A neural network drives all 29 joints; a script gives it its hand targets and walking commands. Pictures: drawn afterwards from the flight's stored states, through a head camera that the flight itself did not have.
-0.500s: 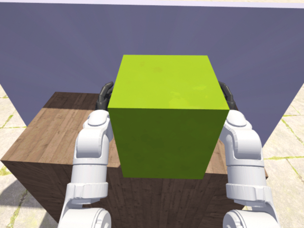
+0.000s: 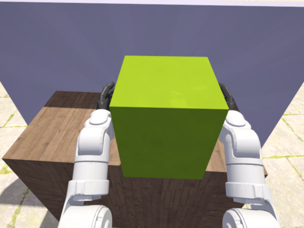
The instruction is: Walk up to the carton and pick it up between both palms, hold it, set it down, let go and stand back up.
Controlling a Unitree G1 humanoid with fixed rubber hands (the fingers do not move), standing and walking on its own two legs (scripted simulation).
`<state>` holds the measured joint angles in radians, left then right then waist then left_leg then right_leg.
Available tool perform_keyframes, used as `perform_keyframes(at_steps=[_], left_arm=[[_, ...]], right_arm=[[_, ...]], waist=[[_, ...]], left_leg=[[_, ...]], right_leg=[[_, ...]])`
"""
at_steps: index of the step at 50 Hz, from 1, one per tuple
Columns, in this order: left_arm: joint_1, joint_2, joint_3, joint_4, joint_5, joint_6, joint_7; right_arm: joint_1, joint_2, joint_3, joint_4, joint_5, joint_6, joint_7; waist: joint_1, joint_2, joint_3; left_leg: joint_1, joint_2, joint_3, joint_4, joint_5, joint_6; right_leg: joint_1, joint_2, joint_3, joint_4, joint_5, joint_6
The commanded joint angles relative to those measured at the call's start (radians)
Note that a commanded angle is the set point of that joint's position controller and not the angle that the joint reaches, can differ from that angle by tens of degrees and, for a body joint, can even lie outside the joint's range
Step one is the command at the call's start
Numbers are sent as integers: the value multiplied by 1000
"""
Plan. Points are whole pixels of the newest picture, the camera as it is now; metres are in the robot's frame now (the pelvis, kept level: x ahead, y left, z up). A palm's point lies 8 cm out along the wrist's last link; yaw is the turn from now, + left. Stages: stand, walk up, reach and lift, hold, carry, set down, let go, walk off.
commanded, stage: hold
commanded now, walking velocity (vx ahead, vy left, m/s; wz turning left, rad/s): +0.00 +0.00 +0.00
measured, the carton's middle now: (164, 118) +0.36 +0.00 +0.15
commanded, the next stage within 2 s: none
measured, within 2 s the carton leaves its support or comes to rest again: neither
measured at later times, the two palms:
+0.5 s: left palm (103, 112) +0.35 +0.15 +0.18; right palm (225, 112) +0.35 -0.15 +0.18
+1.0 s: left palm (103, 112) +0.35 +0.15 +0.18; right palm (225, 112) +0.35 -0.15 +0.18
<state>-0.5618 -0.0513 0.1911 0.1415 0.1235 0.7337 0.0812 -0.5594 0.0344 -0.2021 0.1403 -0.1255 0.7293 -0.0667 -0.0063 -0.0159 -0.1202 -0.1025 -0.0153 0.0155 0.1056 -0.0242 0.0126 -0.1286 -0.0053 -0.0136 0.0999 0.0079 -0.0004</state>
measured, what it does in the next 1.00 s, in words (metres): stands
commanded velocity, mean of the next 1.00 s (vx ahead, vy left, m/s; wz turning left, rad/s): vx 0.00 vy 0.00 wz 0.00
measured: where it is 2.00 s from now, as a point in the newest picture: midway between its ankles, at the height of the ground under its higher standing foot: outside the picture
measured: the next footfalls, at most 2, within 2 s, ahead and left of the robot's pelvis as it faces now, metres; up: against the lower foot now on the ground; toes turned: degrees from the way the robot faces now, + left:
none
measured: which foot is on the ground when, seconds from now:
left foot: down 0.00-1.00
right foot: down 0.00-1.00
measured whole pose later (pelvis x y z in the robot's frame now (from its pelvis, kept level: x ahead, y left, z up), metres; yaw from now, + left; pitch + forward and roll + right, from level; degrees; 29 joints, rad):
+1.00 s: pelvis +0.00 +0.00 +0.00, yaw +0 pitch +1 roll +0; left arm -0.54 -0.05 0.17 0.08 0.12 0.76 0.09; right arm -0.54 0.03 -0.18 0.09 -0.12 0.75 -0.07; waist 0.00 -0.02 -0.12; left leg -0.10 -0.01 0.01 0.10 -0.03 0.01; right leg -0.12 0.00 -0.01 0.10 0.00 0.00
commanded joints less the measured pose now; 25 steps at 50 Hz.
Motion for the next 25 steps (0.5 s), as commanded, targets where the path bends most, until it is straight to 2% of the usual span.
perform_keyframes(at_steps=[1, 4, 10, 11, 17, 20, 25], left_arm=[[-688, -476, -421, -198, -153, -69, -138], [-682, -470, -436, -211, -161, -70, -132], [-646, -449, -412, -175, -144, -50, -135], [-648, -452, -411, -178, -147, -50, -135], [-677, -475, -453, -250, -177, -62, -134], [-651, -469, -482, -282, -189, -51, -132], [-587, -444, -456, -256, -174, -16, -136]], right_arm=[[-702, 486, 434, -210, 156, -75, 124], [-693, 498, 448, -217, 161, -73, 117], [-637, 468, 416, -164, 148, -52, 118], [-638, 473, 415, -160, 148, -52, 120], [-682, 511, 464, -243, 179, -63, 111], [-651, 500, 489, -273, 182, -50, 105], [-581, 464, 456, -250, 165, -14, 111]], waist=[[4, 8, -393], [6, -2, -400], [6, 23, -317], [4, 8, -317], [3, 5, -398], [1, 9, -419], [-6, 24, -308]], left_leg=[[75, -10, -16, 4, 79, -32], [78, -11, -16, 3, 80, -27], [67, -11, -5, -1, 46, -26], [76, -11, -9, -1, 56, -26], [89, -16, -8, 15, 124, -26], [107, -14, -13, 15, 164, -27], [98, -15, -12, 2, 102, -37]], right_leg=[[181, 23, 13, 30, 76, 19], [187, 22, 15, 36, 86, 21], [164, 22, 13, 28, 46, 16], [160, 23, 11, 25, 50, 15], [206, 20, 16, 47, 146, 24], [232, 21, 17, 53, 182, 28], [197, 25, 11, 26, 105, 19]])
